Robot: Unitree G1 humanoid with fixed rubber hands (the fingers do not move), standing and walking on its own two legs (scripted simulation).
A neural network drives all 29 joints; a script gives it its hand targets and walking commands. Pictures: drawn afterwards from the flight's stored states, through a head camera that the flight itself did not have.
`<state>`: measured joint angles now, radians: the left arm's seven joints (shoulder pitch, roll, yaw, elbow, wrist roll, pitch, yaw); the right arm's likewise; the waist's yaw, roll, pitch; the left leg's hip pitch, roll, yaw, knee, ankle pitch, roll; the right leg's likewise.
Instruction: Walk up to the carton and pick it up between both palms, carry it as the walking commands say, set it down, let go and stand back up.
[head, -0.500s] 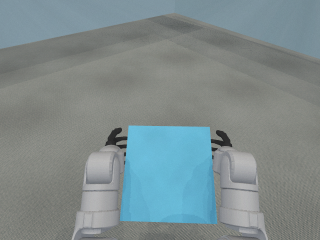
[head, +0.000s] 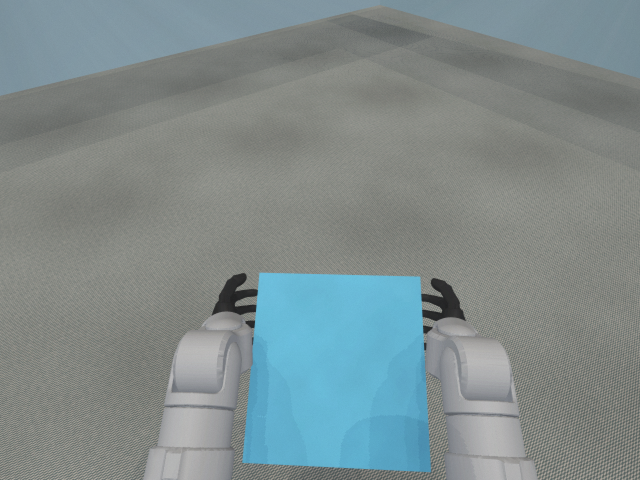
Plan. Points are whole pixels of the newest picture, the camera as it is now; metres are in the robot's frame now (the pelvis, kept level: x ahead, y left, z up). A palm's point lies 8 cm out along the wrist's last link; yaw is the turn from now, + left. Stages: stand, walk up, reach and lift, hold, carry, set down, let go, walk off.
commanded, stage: carry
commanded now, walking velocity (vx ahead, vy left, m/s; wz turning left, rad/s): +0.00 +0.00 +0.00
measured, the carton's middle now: (337, 365) +0.29 -0.01 -0.05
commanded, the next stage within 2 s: none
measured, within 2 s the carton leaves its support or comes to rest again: neither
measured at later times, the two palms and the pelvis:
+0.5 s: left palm (177, 427) +0.16 +0.16 +0.06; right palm (433, 411) +0.19 -0.11 +0.04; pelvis -0.12 +0.01 +0.00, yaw +4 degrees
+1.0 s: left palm out of the picture +0.10 +0.13 +0.04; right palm out of the picture +0.08 -0.14 +0.03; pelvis -0.21 +0.02 -0.01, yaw -2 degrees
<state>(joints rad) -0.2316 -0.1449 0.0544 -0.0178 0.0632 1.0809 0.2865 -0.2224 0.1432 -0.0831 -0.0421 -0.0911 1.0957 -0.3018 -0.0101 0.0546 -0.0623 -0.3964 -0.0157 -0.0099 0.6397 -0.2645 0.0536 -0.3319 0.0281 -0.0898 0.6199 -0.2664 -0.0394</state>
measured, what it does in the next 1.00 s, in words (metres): walks backwards: left foot, then right foot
